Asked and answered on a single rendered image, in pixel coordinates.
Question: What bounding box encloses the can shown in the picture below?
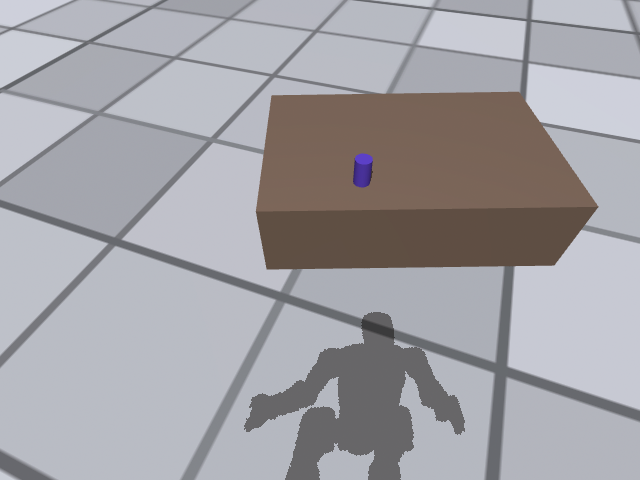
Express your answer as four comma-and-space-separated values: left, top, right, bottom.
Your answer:
353, 154, 373, 187

